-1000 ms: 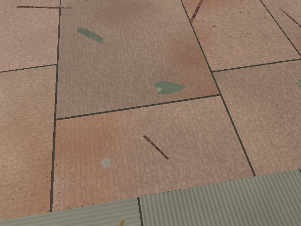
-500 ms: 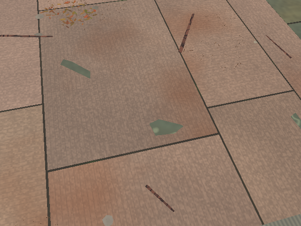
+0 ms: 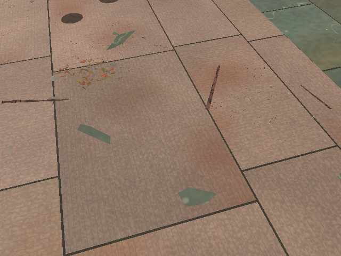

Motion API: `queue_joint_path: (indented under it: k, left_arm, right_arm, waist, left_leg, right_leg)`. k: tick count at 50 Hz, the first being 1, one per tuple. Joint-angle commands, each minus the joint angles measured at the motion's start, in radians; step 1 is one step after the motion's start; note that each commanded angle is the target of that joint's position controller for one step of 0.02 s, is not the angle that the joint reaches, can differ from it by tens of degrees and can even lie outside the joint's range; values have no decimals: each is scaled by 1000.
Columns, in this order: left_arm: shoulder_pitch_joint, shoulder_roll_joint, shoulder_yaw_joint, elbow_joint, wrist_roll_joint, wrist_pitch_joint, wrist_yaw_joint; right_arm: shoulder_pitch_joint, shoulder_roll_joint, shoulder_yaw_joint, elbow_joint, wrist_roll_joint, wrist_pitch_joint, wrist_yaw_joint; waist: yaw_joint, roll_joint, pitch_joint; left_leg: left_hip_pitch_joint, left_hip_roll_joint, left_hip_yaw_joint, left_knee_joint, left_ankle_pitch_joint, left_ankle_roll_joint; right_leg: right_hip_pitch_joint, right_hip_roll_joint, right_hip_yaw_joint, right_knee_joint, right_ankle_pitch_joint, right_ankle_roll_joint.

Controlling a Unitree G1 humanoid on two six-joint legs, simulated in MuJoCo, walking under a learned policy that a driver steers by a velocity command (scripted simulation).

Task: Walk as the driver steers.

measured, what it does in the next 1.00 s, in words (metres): walks ahead: right foot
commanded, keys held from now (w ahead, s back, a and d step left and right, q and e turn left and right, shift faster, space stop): no key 0.18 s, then w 0.38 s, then w+q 0.44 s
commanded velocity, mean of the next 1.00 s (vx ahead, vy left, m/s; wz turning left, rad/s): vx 0.30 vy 0.00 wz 0.14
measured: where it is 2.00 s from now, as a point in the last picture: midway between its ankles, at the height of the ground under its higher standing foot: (153, 173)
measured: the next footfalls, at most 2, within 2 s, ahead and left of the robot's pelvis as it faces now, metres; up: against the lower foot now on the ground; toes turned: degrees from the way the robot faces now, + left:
right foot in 0.60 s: +0.31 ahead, -0.21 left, +0.00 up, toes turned -3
left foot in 1.16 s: +0.62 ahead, +0.04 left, +0.00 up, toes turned +19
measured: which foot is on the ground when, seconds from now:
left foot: down 0.00-0.62, up 0.64-1.00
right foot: down 0.00-0.26, up 0.28-0.58, down 0.60-1.00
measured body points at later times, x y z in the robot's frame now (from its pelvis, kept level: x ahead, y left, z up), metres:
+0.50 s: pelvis +0.12 -0.05 +0.00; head +0.13 -0.07 +0.45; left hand +0.23 +0.20 -0.12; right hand +0.11 -0.33 -0.15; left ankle +0.02 +0.04 -0.74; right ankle +0.18 -0.19 -0.71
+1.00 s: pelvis +0.37 -0.12 +0.00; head +0.39 -0.12 +0.45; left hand +0.33 +0.14 -0.14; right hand +0.59 -0.33 -0.11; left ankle +0.54 +0.07 -0.68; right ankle +0.27 -0.21 -0.74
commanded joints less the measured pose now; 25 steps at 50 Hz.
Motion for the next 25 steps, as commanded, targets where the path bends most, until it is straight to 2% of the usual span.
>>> queue_joint_path:
  k: [1,2,5,6,9,10,11,12,13,14,16,18,21,23,25]
  left_arm:
    - [60,71,23,11,4,-20,-1]
    - [36,70,23,15,8,-26,-1]
    - [23,81,27,37,-2,-42,2]
    - [13,99,33,39,-4,-44,5]
    - [30,96,34,64,-4,-47,11]
    - [51,95,36,79,-8,-46,12]
    - [56,102,41,86,-13,-43,13]
    - [41,109,45,81,-17,-43,12]
    - [7,107,45,65,-20,-48,9]
    - [-26,94,41,51,-25,-58,3]
    - [-76,88,38,32,-26,-78,-16]
    - [-117,99,38,14,-30,-96,-39]
    - [-169,106,33,-10,-39,-119,-66]
    - [-202,84,24,-28,-39,-127,-80]
    - [-204,73,14,-33,-33,-126,-92]
  right_arm:
    - [-42,-84,-16,-43,-8,-12,7]
    - [-42,-78,-13,-36,-9,-12,6]
    - [-11,-89,-11,-12,-13,-6,6]
    - [-5,-101,-14,-1,-6,-2,7]
    - [0,-98,-12,16,-4,4,9]
    - [17,-101,-13,28,0,6,10]
    - [28,-118,-20,34,8,8,9]
    - [48,-143,-29,40,16,8,7]
    - [65,-164,-36,42,20,5,5]
    - [83,-181,-41,46,18,1,5]
    - [127,-196,-49,58,13,-16,9]
    - [157,-194,-51,60,8,-47,15]
    - [148,-188,-46,52,16,-74,25]
    - [151,-193,-44,53,18,-73,33]
    - [142,-212,-47,56,25,-71,44]
  waist:
    - [26,-73,44]
    - [18,-85,32]
    - [3,-75,8]
    - [3,-61,13]
    - [10,-43,-3]
    - [12,-39,-23]
    - [10,-28,-12]
    - [1,-1,18]
    - [-9,39,60]
    - [-18,78,99]
    - [-35,92,142]
    - [-47,71,133]
    - [-37,21,124]
    - [-33,27,124]
    - [-20,45,131]
  left_leg:
    - [-2,178,-216,-190,-196,-37]
    - [37,171,-200,-169,-143,-31]
    - [112,147,-170,-128,-14,-24]
    - [120,151,-168,-121,31,-24]
    - [154,149,-156,-90,161,-21]
    - [163,142,-154,-86,68,-12]
    - [150,146,-172,-88,-116,11]
    - [138,181,-230,-112,-322,47]
    - [139,247,-320,-164,-478,89]
    - [160,316,-409,-211,-546,132]
    - [184,395,-504,-252,-518,182]
    - [259,445,-538,-267,-419,204]
    - [338,418,-440,-276,-231,171]
    - [300,370,-344,-274,-133,148]
    - [193,327,-248,-250,-39,124]
  right_leg:
    - [29,-23,14,-91,-17,-61]
    - [20,-27,22,-104,10,-52]
    - [8,-27,31,-113,32,-44]
    - [2,-28,32,-104,41,-44]
    - [11,-27,31,-100,79,-49]
    - [19,-17,22,-91,16,-57]
    - [-5,-1,5,-55,-84,-70]
    - [-70,12,-12,0,-176,-80]
    - [-159,23,-38,65,-207,-81]
    - [-240,32,-66,121,-186,-77]
    - [-323,11,-52,191,-202,-86]
    - [-430,-27,-6,333,-257,-93]
    - [-505,-64,3,372,-202,-88]
    - [-444,-52,-31,309,-137,-74]
    - [-297,-27,-76,223,-55,-67]
Over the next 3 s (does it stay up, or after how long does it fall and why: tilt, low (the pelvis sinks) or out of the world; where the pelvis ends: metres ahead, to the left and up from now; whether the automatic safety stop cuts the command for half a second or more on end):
stays up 1.02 0.15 -0.01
